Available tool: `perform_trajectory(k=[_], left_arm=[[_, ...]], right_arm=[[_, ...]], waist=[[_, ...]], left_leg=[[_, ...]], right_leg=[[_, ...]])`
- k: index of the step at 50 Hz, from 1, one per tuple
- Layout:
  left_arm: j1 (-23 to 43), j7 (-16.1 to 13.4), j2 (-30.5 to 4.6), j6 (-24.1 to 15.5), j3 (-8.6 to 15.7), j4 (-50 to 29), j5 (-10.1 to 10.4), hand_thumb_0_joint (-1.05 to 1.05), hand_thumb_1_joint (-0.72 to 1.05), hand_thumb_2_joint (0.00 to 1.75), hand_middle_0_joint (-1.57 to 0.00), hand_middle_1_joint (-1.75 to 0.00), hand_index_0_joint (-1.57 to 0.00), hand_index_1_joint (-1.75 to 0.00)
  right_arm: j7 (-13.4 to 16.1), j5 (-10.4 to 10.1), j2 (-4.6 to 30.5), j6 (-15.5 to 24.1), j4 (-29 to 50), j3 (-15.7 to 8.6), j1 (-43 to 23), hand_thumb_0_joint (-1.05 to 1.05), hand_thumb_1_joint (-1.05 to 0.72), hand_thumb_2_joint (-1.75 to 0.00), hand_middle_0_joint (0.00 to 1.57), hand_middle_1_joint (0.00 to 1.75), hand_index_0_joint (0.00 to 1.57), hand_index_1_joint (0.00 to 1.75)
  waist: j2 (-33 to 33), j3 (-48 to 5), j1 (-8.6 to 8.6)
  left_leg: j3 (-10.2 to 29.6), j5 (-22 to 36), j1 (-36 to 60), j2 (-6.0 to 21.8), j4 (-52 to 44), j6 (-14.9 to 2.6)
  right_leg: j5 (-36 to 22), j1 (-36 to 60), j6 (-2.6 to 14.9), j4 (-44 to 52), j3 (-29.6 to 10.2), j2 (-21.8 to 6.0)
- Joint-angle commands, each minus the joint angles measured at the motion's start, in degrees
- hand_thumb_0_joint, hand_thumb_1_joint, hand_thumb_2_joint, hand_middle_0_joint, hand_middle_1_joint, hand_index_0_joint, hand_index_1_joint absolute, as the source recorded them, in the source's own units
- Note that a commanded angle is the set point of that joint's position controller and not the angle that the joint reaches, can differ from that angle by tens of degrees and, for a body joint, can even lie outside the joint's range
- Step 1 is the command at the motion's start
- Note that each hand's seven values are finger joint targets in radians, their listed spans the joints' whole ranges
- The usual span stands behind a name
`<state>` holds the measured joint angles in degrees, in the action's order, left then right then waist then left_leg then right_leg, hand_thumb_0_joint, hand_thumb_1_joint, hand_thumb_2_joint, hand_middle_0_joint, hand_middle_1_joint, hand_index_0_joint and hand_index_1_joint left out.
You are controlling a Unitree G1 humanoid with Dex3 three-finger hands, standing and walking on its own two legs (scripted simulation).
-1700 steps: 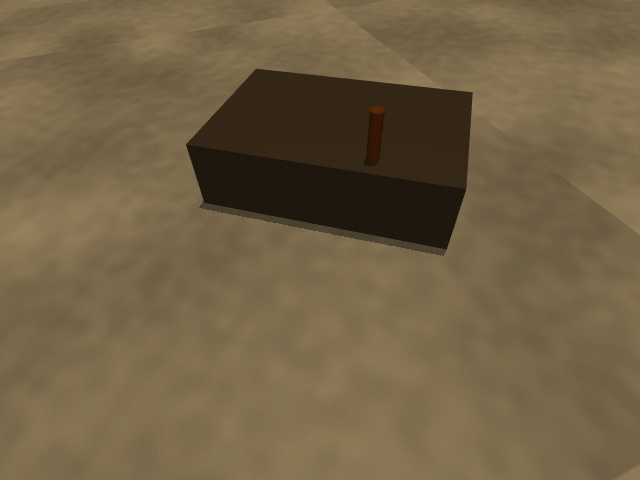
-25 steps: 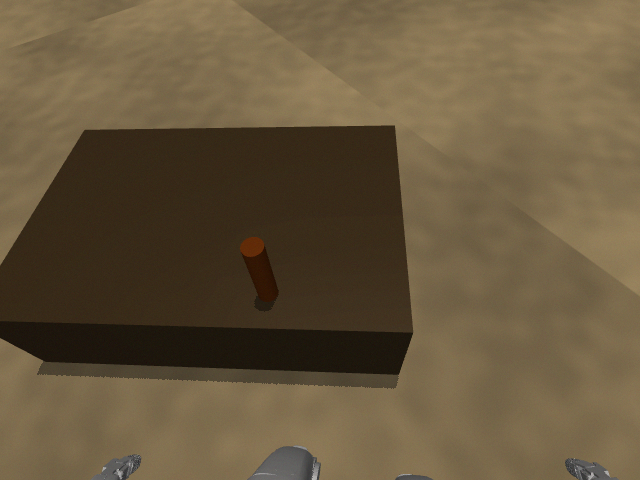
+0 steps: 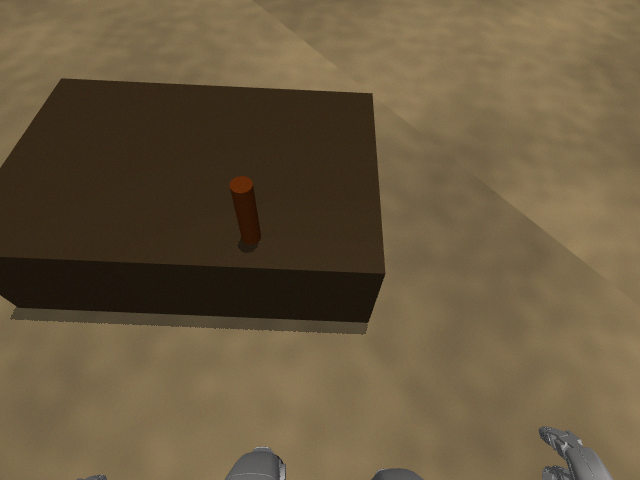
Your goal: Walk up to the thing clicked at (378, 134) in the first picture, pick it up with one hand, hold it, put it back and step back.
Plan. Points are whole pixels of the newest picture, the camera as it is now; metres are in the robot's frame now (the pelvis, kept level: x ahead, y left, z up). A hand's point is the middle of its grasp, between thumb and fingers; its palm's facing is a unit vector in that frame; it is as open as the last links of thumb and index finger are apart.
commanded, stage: step back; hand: left
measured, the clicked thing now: (246, 212) +0.72 +0.21 -0.32
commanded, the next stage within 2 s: stand in 1.92 s
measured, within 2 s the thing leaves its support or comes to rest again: neither
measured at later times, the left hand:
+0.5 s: hand out of the picture -0.05 +0.25 -0.14, palm faces +0.08 -0.92 -0.39, open 7.4 cm
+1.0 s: hand out of the picture -0.28 +0.22 -0.13, palm faces +0.11 -0.89 -0.44, open 7.4 cm
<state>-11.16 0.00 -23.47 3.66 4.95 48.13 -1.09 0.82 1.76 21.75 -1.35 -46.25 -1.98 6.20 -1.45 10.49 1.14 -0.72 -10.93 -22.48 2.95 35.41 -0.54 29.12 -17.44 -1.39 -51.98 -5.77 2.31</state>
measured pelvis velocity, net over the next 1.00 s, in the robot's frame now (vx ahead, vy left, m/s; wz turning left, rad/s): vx -0.32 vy -0.07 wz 0.11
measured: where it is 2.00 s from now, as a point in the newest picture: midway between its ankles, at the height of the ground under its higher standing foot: outside the picture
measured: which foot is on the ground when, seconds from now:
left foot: down 0.00-0.08, up 0.10-0.36, down 0.38-0.72, up 0.74-1.00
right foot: up 0.00-0.04, down 0.06-0.40, up 0.42-0.68, down 0.70-1.00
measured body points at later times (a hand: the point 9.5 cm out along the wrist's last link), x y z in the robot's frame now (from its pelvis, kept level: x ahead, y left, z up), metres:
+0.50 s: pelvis -0.16 -0.03 +0.00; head -0.11 -0.01 +0.44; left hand -0.05 +0.30 -0.11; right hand -0.06 -0.33 -0.12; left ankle -0.14 +0.09 -0.72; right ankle -0.13 -0.15 -0.67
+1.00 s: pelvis -0.32 -0.07 +0.00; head -0.30 -0.08 +0.44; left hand -0.28 +0.27 -0.10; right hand -0.22 -0.38 -0.13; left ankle -0.34 +0.07 -0.71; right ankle -0.27 -0.18 -0.72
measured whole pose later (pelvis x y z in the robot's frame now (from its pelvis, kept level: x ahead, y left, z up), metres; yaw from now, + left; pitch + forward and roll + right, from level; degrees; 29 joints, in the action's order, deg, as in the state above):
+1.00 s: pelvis -0.32 -0.07 +0.00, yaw +6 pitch -3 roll +1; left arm -11.6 0.0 -22.0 0.8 3.8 50.0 -3.1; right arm 0.1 1.7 23.9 -3.2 -53.6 -3.0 12.5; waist 1.2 5.7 1.8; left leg 3.1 -29.5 -17.6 -1.5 45.1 0.3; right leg 17.8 -19.8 1.1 -39.8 2.3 -3.0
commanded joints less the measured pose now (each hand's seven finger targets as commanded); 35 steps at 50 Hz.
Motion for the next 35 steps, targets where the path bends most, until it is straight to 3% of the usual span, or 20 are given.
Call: perform_trajectory(k=[1,2,3,4,5,7,8,11,13,16,18,19,20,21,23,25,30,32,34,35], left_arm=[[-7.7,-0.1,-8.7,-1.8,2.9,-1.2,-0.1,0.0,0.9,0.9,-0.2,-0.3,-0.2,-0.3],[-10.1,-0.2,-9.0,-2.0,3.1,-0.1,-0.5,0.0,0.9,0.9,-0.2,-0.3,-0.2,-0.3],[-9.3,-0.2,-12.0,-2.2,3.8,-0.5,-1.5,0.0,0.9,0.9,-0.2,-0.3,-0.2,-0.3],[-5.6,-0.1,-18.6,-2.0,5.4,-2.6,-1.3,0.0,0.9,0.9,-0.2,-0.3,-0.2,-0.3],[-0.6,-0.2,-21.4,-2.1,5.6,-5.0,-1.7,0.0,0.9,0.9,-0.2,-0.3,-0.2,-0.3],[7.7,-1.0,-14.9,-2.7,3.6,-7.1,-1.1,0.0,0.9,0.9,-0.2,-0.3,-0.2,-0.3],[9.2,-1.1,-13.6,-2.8,3.5,-7.3,-1.4,0.0,0.9,0.9,-0.2,-0.3,-0.2,-0.3],[5.1,-1.4,-12.5,-2.8,3.3,-7.3,-1.6,0.0,0.9,0.9,-0.2,-0.3,-0.2,-0.3],[1.9,-2.0,-12.1,-2.4,3.3,-7.0,-1.7,0.0,0.9,0.9,-0.2,-0.3,-0.2,-0.3],[2.3,-2.0,-12.5,-1.7,3.0,-7.5,-0.8,0.0,0.9,0.9,-0.2,-0.3,-0.2,-0.3],[4.1,-1.6,-11.6,-0.8,2.3,-8.1,0.0,0.0,0.9,0.9,-0.2,-0.3,-0.2,-0.3],[2.0,-1.3,-9.4,-0.6,1.3,-8.3,0.1,0.0,0.9,0.9,-0.2,-0.3,-0.2,-0.3],[3.8,-1.4,-8.2,-0.7,0.9,-9.5,0.7,0.0,0.9,0.9,-0.2,-0.3,-0.2,-0.3],[7.8,-2.2,-10.8,-0.4,2.5,-8.9,0.0,0.0,0.9,0.9,-0.2,-0.3,-0.2,-0.3],[4.7,-1.9,-10.1,-0.1,2.6,-6.7,0.9,0.0,0.9,0.9,-0.2,-0.3,-0.2,-0.3],[1.1,-1.6,-10.4,-0.4,2.7,-4.8,0.8,0.0,0.9,0.9,-0.2,-0.3,-0.2,-0.3],[1.9,-0.7,-8.8,-1.1,2.2,-5.0,-0.1,0.0,0.9,0.9,-0.2,-0.3,-0.2,-0.3],[-0.5,-0.6,-8.4,-1.7,1.9,-3.3,-0.1,0.0,0.9,0.9,-0.2,-0.3,-0.2,-0.3],[-5.5,-0.9,-8.5,-2.3,2.1,-0.2,-0.5,0.0,0.9,0.9,-0.2,-0.3,-0.2,-0.3],[-5.4,-1.0,-11.4,-2.7,2.9,-0.1,-1.3,0.0,0.9,0.9,-0.2,-0.3,-0.2,-0.3]], right_arm=[[0.6,-0.3,17.2,-0.3,3.8,-5.4,0.1,0.0,-0.9,-0.9,0.2,0.3,0.2,0.3],[0.5,-0.7,16.4,-0.7,3.8,-5.0,-0.4,0.0,-0.9,-0.9,0.2,0.3,0.2,0.3],[0.4,-1.2,13.6,-0.8,4.3,-4.3,-0.5,0.0,-0.9,-0.9,0.2,0.3,0.2,0.3],[0.9,-1.8,10.4,-0.5,6.0,-3.8,-3.4,0.0,-0.9,-0.9,0.2,0.3,0.2,0.3],[1.6,-1.2,12.8,-0.9,5.0,-4.7,-3.3,0.0,-0.9,-0.9,0.2,0.3,0.2,0.3],[1.3,-1.8,13.7,-0.7,2.0,-4.8,2.2,0.0,-0.9,-0.9,0.2,0.3,0.2,0.3],[1.3,-2.2,12.7,-0.4,1.2,-4.3,4.1,0.0,-0.9,-0.9,0.2,0.3,0.2,0.3],[1.3,-1.5,11.6,0.3,1.1,-3.4,4.6,0.0,-0.9,-0.9,0.2,0.3,0.2,0.3],[1.3,-1.2,10.5,0.6,2.2,-3.1,2.8,0.0,-0.9,-0.9,0.2,0.3,0.2,0.3],[1.0,-0.6,10.3,1.0,1.0,-3.4,5.7,0.0,-0.9,-0.9,0.2,0.3,0.2,0.3],[1.0,-0.3,11.1,1.3,-1.1,-4.1,9.6,0.0,-0.9,-0.9,0.2,0.3,0.2,0.3],[1.1,0.4,14.0,1.4,-0.8,-5.0,8.6,0.0,-0.9,-0.9,0.2,0.3,0.2,0.3],[0.5,0.0,21.6,1.1,0.6,-6.2,5.0,0.0,-0.9,-0.9,0.2,0.3,0.2,0.3],[0.4,0.2,23.5,1.2,1.2,-6.7,5.0,0.0,-0.9,-0.9,0.2,0.3,0.2,0.3],[1.1,0.2,17.8,1.6,0.9,-5.0,1.5,0.0,-0.9,-0.9,0.2,0.3,0.2,0.3],[1.5,0.1,15.3,1.4,1.4,-4.3,-0.6,0.0,-0.9,-0.9,0.2,0.3,0.2,0.3],[1.2,0.7,15.2,0.5,1.8,-4.7,2.4,0.0,-0.9,-0.9,0.2,0.3,0.2,0.3],[1.0,0.2,16.1,-0.2,2.0,-4.8,1.4,0.0,-0.9,-0.9,0.2,0.3,0.2,0.3],[0.5,-0.5,15.6,-1.2,2.1,-4.3,-0.4,0.0,-0.9,-0.9,0.2,0.3,0.2,0.3],[0.3,-0.8,12.8,-1.3,2.4,-3.4,-0.1,0.0,-0.9,-0.9,0.2,0.3,0.2,0.3]], waist=[[14.0,-17.2,0.2],[13.0,-17.2,1.27],[4.5,-13.6,1.22],[-13.2,-9.1,2.71],[-15.2,-5.1,3.12],[-4.7,-4.5,-2.46],[-6.1,-5.8,-3.46],[-7.9,-8.6,-0.45],[-9.5,-9.9,1.7],[-10.4,-12.8,0.9],[-6.1,-14.5,-1.06],[-0.6,-14.6,0.08],[13.6,-14.0,-0.29],[14.0,-12.4,-3.92],[5.3,-12.0,-0.01],[6.8,-11.0,1.56],[11.3,-12.4,-1.51],[13.5,-15.7,-0.8],[12.0,-17.6,1.26],[6.4,-15.1,0.88]], left_leg=[[12.2,9.7,9.6,10.3,-6.6,-9.72],[11.4,5.8,6.3,8.9,-4.5,-7.37],[10.2,-3.4,-3.2,3.7,1.5,-3.77],[5.0,-19.3,-10.2,-8.5,13.9,0.01],[9.0,-24.2,-6.3,-6.9,27.4,1.6],[12.2,-17.6,-5.6,-8.9,33.9,0.74],[10.2,-16.1,-4.9,-9.4,34.0,0.67],[7.1,-17.4,-4.9,-8.1,28.6,1.67],[5.5,-19.4,-7.2,-6.4,18.6,1.75],[1.7,-15.2,-0.2,-4.5,1.7,0.77],[0.0,0.3,8.1,-4.7,-12.8,-0.05],[10.8,6.4,13.8,2.7,-13.7,-2.47],[26.9,14.0,11.9,16.0,-14.8,-11.07],[34.4,15.1,2.8,21.4,-17.3,-17.51],[21.3,21.8,6.7,15.4,-12.3,-14.72],[15.0,20.6,5.8,12.7,-10.2,-12.79],[14.5,19.1,13.9,12.6,-8.0,-13.28],[13.1,18.0,15.0,11.7,-5.3,-11.57],[9.7,12.7,10.0,8.5,-1.4,-8.02],[8.7,2.1,0.0,4.7,3.1,-4.59]], right_leg=[[-9.2,7.5,2.08,22.0,6.4,-0.9],[-12.4,10.7,3.03,27.1,6.1,-1.3],[-7.9,10.7,4.96,29.4,-5.0,-7.0],[-5.8,1.7,12.43,35.7,-21.8,-19.4],[-4.6,-11.4,18.95,39.4,-29.1,-27.7],[-19.3,-8.7,14.63,32.3,-13.0,-19.5],[-24.8,-6.1,12.84,29.5,-7.6,-16.7],[-33.8,2.7,12.28,25.1,-3.8,-14.7],[-39.2,11.3,12.9,23.0,-5.4,-16.1],[-42.6,13.2,11.93,18.0,-5.5,-16.4],[-36.7,9.3,8.84,12.6,-3.0,-14.0],[-26.5,-0.3,6.06,8.5,-2.1,-10.5],[-3.9,-8.6,2.81,0.1,6.3,0.1],[9.5,-5.6,2.14,-12.4,-0.9,1.1],[4.4,-8.6,3.11,-20.9,-6.6,2.4],[0.9,-8.2,2.5,-21.3,-4.0,1.9],[1.9,-6.1,0.23,0.3,1.0,-0.8],[-2.2,-1.1,1.34,13.8,3.9,-1.8],[-13.8,8.0,2.37,28.6,7.4,-0.3],[-13.8,10.9,3.54,28.8,-1.1,-4.8]])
